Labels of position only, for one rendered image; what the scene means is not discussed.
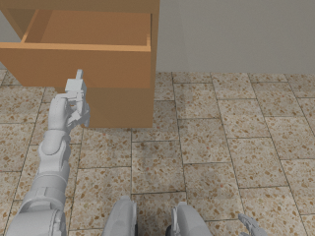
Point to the left robot upper arm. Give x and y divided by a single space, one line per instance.
48 222

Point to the robot right thigh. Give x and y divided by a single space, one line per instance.
188 222

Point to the right robot hand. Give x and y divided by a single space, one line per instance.
252 226

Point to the robot left forearm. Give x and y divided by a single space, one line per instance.
51 178

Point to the drawer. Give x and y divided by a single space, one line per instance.
112 48

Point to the cabinet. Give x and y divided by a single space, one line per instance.
110 108

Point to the left robot hand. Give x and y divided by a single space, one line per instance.
63 116

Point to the robot right shin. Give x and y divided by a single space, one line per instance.
172 233

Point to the handle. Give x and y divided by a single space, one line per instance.
76 84

